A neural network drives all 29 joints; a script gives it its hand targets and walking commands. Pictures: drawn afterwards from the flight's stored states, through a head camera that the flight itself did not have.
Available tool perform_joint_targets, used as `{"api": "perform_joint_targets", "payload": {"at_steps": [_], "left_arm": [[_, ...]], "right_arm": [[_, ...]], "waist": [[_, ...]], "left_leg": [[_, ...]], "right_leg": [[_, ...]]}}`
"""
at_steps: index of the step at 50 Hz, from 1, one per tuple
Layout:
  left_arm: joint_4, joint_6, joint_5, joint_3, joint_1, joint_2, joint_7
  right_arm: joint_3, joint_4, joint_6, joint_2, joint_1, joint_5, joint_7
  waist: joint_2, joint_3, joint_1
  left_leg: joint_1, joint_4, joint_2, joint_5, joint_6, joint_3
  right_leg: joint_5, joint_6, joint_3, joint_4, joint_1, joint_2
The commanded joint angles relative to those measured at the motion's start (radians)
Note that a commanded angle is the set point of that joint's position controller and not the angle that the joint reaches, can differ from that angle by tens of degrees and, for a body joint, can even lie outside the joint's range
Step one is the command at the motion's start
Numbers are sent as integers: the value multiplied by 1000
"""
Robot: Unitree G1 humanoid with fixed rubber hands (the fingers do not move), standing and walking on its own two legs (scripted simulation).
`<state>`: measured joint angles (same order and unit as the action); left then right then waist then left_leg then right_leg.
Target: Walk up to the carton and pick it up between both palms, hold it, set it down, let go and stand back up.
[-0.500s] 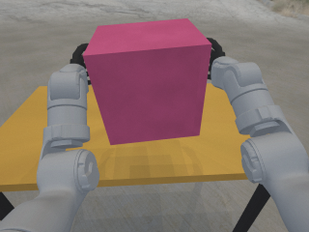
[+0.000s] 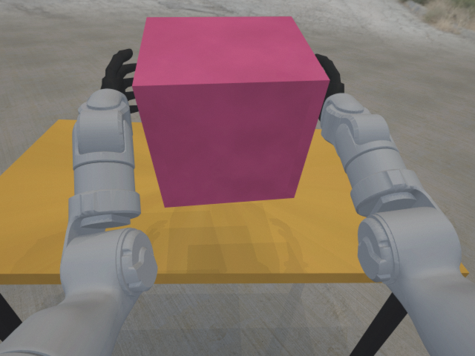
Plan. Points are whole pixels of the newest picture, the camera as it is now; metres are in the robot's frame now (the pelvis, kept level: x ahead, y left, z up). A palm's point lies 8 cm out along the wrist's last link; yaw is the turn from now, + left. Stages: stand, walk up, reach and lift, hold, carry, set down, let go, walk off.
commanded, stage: set down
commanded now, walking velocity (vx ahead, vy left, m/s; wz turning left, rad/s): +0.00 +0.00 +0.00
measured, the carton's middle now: (226, 114) +0.42 +0.02 +0.27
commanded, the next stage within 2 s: none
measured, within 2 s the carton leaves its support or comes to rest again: neither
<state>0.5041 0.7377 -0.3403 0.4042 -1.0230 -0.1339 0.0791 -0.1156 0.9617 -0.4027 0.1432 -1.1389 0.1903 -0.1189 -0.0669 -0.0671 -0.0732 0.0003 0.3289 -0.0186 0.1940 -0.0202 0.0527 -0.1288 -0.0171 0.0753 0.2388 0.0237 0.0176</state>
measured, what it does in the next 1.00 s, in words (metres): stands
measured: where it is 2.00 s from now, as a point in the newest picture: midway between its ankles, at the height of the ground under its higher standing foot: outside the picture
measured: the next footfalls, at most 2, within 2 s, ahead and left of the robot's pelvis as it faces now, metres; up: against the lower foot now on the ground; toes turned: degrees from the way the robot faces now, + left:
none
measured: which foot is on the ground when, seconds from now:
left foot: down 0.00-1.00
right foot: down 0.00-1.00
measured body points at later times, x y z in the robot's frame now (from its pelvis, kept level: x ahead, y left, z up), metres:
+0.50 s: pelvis -0.01 -0.01 +0.00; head -0.07 +0.01 +0.45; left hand +0.39 +0.18 +0.27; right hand +0.42 -0.15 +0.27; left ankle +0.00 +0.13 -0.75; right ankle +0.01 -0.11 -0.75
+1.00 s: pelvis +0.00 -0.02 +0.00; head -0.05 +0.00 +0.45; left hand +0.39 +0.17 +0.23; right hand +0.44 -0.15 +0.24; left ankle +0.00 +0.13 -0.75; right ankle +0.01 -0.11 -0.75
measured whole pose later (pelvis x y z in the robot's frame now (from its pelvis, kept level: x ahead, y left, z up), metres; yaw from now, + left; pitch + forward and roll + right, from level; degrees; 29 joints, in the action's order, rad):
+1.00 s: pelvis +0.00 -0.02 +0.00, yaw +0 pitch -2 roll -1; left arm 0.41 0.70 -0.27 0.37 -0.88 0.02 -0.13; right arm -0.10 1.09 -0.24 0.21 -1.10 0.17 -0.01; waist -0.03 -0.07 0.02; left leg -0.12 0.33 -0.03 0.17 -0.04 0.06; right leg -0.13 -0.04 0.09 0.28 -0.11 0.03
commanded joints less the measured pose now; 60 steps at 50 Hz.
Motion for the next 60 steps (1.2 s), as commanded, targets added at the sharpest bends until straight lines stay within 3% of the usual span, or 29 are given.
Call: {"api": "perform_joint_targets", "payload": {"at_steps": [1, 4, 8, 12, 17, 22, 27, 31, 40, 46, 60], "left_arm": [[-226, -68, 200, -366, -618, 533, 119], [-307, -80, 226, -423, -617, 554, 79], [-332, -93, 250, -456, -617, 564, 37], [-258, -90, 242, -430, -610, 561, 16], [-143, -83, 226, -371, -585, 551, 10], [-86, -80, 200, -319, -549, 529, 26], [-119, -92, 188, -313, -544, 529, 30], [-185, -105, 198, -349, -561, 548, 12], [-260, -115, 226, -404, -564, 580, -41], [-219, -107, 221, -379, -531, 578, -58], [-220, -125, 212, -359, -516, 586, -95]], "right_arm": [[163, -379, 141, -391, -767, 122, 118], [219, -449, 169, -411, -784, 148, 125], [257, -498, 178, -436, -810, 154, 129], [218, -417, 168, -430, -808, 119, 145], [145, -311, 163, -415, -801, 59, 166], [97, -218, 161, -396, -762, 28, 175], [85, -182, 178, -381, -738, 24, 185], [102, -189, 201, -379, -738, 37, 197], [142, -200, 223, -377, -749, 63, 221], [124, -171, 219, -352, -752, 44, 237], [91, -75, 247, -319, -729, 13, 278]], "waist": [[160, -411, -25], [173, -491, -10], [144, -539, 12], [112, -468, 34], [61, -407, 48], [46, -367, 43], [68, -381, 41], [102, -428, 43], [109, -497, 69], [70, -464, 88], [60, -488, 113]], "left_leg": [[83, 34, 57, -529, -61, -54], [127, 60, 57, -582, -65, -45], [111, 59, 60, -514, -47, -36], [36, 9, 54, -319, -22, -40], [-31, -34, 50, -167, 5, -51], [-53, -45, 55, -171, 7, -58], [-33, -32, 57, -250, -9, -58], [15, -5, 53, -342, -28, -51], [42, 20, 43, -385, -35, -39], [-13, -6, 39, -289, -18, -41], [-38, -8, 36, -296, -20, -47]], "right_leg": [[263, 34, 19, 32, 143, 50], [290, 37, 27, 40, 136, 53], [273, 46, 24, 42, 126, 50], [137, 45, 15, 29, 79, 40], [42, 49, 7, 12, 49, 29], [93, 58, 2, 14, 78, 21], [174, 63, 11, 29, 95, 21], [225, 59, 23, 39, 83, 27], [248, 52, 28, 52, 52, 35], [187, 52, 21, 44, 34, 30], [235, 53, 20, 56, 33, 24]]}}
